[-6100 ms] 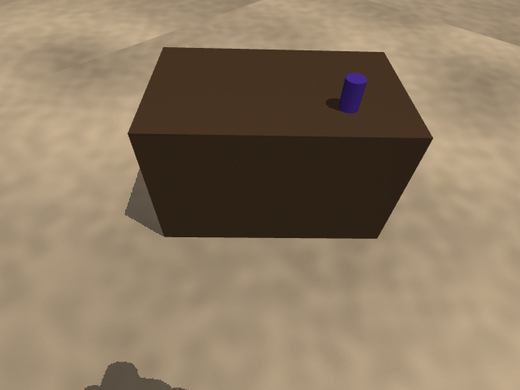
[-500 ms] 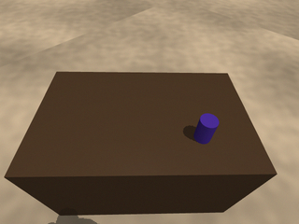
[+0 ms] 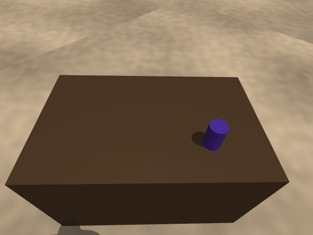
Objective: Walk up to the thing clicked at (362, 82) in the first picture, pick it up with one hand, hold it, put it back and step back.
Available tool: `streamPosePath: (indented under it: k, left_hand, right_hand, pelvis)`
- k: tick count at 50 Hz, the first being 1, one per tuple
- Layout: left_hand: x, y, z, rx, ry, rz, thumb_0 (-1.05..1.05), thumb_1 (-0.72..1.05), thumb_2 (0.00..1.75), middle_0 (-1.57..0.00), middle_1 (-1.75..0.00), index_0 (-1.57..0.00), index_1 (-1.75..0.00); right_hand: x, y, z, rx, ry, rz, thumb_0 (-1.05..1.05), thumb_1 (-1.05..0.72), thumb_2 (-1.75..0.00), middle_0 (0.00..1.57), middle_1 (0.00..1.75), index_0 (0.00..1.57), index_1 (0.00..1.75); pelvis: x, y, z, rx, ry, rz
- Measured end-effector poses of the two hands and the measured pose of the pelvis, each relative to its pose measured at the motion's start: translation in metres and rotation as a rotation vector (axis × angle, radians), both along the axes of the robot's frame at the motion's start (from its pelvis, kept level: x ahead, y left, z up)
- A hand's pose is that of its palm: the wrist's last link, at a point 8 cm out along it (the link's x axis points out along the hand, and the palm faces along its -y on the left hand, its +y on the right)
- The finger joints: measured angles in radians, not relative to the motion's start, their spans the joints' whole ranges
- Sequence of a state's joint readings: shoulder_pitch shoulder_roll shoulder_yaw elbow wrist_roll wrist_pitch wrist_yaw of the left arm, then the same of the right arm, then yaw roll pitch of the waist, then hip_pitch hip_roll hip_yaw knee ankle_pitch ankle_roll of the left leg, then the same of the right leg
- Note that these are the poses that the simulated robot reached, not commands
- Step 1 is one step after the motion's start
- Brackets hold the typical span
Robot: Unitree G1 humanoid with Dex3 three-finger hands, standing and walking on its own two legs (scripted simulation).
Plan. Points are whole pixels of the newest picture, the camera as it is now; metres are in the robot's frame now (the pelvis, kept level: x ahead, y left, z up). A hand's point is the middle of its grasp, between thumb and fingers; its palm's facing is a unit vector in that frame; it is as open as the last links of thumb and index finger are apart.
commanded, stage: stand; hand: right
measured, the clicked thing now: (215, 135) +0.50 -0.22 -0.13
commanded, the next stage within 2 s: go down in 0.18 s
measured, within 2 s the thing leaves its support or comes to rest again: neither
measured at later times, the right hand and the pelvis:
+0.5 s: hand out of the picture +0.13 -0.24 -0.15, palm faces +0.06 +0.94 -0.34, open 10.5 cm; pelvis -0.03 +0.00 -0.02, yaw -1 degrees
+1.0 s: hand out of the picture +0.14 -0.26 -0.15, palm faces +0.07 +0.94 -0.34, open 17.4 cm; pelvis +0.00 -0.01 -0.04, yaw -1 degrees
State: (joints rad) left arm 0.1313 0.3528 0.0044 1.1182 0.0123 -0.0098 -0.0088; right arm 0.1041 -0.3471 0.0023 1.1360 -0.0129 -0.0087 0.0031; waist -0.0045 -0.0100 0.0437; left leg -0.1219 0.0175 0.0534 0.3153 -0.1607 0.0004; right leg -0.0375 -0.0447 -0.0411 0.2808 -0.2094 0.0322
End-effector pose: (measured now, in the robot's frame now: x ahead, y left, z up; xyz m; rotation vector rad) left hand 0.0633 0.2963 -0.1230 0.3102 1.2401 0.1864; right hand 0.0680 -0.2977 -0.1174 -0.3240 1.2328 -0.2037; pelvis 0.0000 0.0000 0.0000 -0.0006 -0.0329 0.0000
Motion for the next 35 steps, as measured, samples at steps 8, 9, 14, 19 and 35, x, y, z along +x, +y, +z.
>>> streamPosePath:
  k: [8,9,14,19,35]
  left_hand:
    - [-0.003,0.001,-0.001,0.0,0.004,0.0,0.01,0.9,0.9,-0.2,-0.3,-0.2,-0.3]
    - [-0.004,0.001,-0.001,-0.001,0.004,0.0,0.01,0.9,0.9,-0.2,-0.3,-0.2,-0.3]
    - [-0.004,0.002,-0.001,-0.001,0.001,0.0,0.01,0.9,0.9,-0.2,-0.3,-0.2,-0.3]
    - [0.022,-0.004,0.002,-0.018,-0.163,0.03,0.01,0.83,0.83,-0.15,-0.24,-0.15,-0.24]
    - [0.061,-0.019,0.004,-0.025,-0.355,0.028,0.0,-0.04,0.15,-0.05,-0.06,-0.06,-0.05]
  right_hand:
    - [-0.002,0.001,0.0,-0.001,0.001,-0.001,0.0,-0.9,-0.9,0.2,0.3,0.21,0.3]
    - [-0.002,0.001,0.0,-0.001,0.0,-0.001,0.0,-0.9,-0.9,0.2,0.3,0.21,0.3]
    - [-0.002,0.002,0.001,-0.002,-0.002,0.0,0.0,-0.9,-0.9,0.21,0.3,0.21,0.3]
    - [0.021,0.011,0.005,0.012,-0.136,-0.007,0.01,-0.83,-0.83,0.16,0.23,0.16,0.24]
    - [0.046,-0.005,0.008,0.009,-0.095,-0.031,0.0,0.05,-0.15,0.07,0.05,0.07,0.06]
  pelvis:
    - [-0.001,0.001,0.0,-0.001,-0.002,0.0]
    - [-0.001,0.001,0.0,-0.001,-0.002,0.0]
    - [-0.002,0.002,0.0,-0.002,-0.003,0.001]
    - [-0.012,0.002,-0.005,-0.002,0.02,-0.002]
    - [-0.017,-0.006,-0.021,0.006,0.14,-0.022]
